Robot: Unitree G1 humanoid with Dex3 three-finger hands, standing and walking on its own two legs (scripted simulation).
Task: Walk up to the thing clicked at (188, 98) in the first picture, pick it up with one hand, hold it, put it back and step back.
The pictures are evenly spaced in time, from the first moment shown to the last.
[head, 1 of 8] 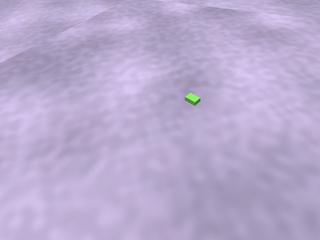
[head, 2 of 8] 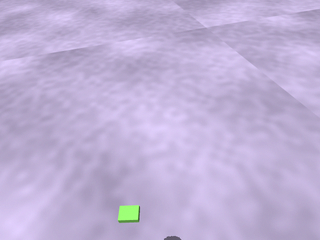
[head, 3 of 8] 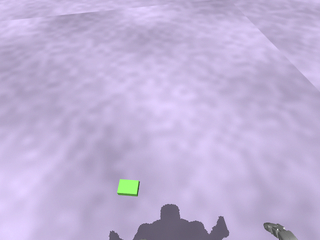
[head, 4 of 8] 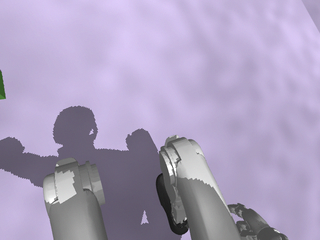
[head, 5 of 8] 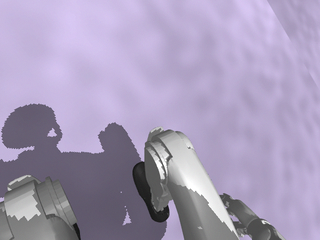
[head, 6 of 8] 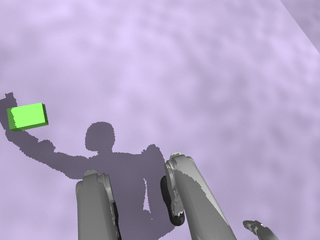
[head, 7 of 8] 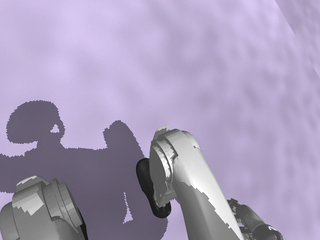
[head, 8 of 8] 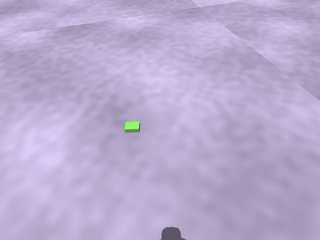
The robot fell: no
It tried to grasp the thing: no
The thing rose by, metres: 0.00
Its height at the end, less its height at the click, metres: +0.00
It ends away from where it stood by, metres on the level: 0.00
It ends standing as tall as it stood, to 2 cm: yes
